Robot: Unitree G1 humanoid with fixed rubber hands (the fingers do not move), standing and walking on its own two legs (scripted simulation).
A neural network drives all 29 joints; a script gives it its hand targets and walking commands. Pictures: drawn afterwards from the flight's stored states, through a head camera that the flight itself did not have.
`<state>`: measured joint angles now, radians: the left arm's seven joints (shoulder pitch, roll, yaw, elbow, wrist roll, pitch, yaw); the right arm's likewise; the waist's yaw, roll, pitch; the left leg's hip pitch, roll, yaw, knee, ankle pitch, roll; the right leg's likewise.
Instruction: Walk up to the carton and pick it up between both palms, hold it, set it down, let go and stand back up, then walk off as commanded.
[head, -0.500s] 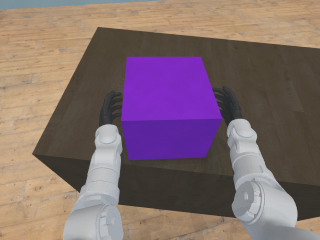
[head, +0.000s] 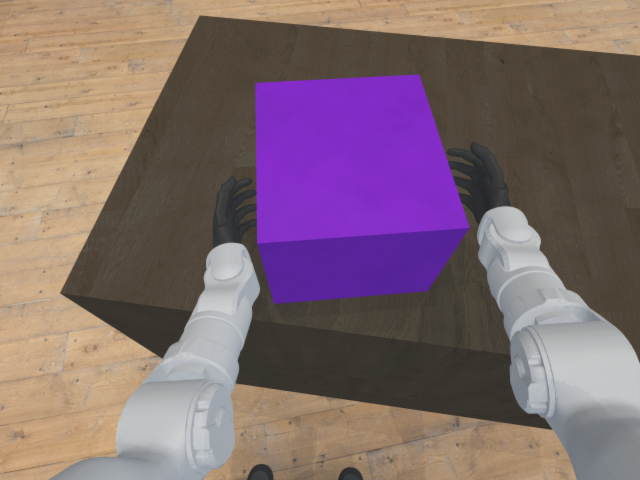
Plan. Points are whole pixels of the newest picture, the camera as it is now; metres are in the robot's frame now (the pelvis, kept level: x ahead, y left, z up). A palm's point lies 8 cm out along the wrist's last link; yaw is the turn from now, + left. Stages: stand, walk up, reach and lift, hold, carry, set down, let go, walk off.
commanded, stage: set down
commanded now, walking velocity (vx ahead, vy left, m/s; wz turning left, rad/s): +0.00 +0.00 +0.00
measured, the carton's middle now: (345, 191) +0.50 +0.02 +0.00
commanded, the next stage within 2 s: none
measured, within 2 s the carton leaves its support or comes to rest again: neither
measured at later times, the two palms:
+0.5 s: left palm (228, 246) +0.39 +0.16 +0.01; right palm (520, 230) +0.44 -0.21 +0.03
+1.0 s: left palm (217, 287) +0.32 +0.16 +0.02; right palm (558, 289) +0.36 -0.24 +0.03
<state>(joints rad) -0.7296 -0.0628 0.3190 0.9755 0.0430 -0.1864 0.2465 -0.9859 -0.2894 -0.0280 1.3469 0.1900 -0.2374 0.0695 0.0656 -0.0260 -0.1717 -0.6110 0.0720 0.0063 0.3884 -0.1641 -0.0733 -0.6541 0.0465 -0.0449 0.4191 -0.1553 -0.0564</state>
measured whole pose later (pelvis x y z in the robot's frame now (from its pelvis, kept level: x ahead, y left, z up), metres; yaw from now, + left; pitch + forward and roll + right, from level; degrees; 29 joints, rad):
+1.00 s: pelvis -0.05 -0.01 +0.00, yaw -1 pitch +18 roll +2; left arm -0.59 -0.03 0.22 0.91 -0.09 -0.16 0.22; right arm -0.69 -0.45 0.18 1.17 0.42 -0.28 0.17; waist 0.07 -0.01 -0.20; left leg -0.60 0.07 0.02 0.41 -0.12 -0.07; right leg -0.66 0.05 -0.03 0.47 -0.12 -0.06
